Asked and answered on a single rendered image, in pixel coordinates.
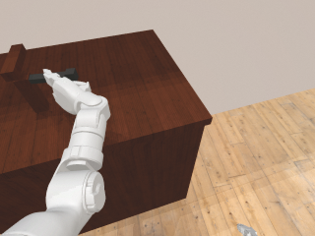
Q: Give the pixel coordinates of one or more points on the robot right hand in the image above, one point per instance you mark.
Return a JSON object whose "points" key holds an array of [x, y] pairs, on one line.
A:
{"points": [[245, 230]]}

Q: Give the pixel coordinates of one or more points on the robot left forearm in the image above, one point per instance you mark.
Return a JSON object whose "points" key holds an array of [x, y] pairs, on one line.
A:
{"points": [[84, 151]]}

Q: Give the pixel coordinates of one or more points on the robot left hand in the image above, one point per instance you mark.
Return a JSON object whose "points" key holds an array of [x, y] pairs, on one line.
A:
{"points": [[65, 91]]}

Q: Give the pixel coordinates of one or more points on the tap lever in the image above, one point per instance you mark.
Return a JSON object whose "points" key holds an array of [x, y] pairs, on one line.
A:
{"points": [[70, 73]]}

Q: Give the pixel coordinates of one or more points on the counter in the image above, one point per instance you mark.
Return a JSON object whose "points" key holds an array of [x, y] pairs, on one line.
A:
{"points": [[151, 140]]}

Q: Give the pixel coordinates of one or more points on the robot left upper arm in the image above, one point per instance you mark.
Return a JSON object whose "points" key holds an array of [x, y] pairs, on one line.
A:
{"points": [[72, 198]]}

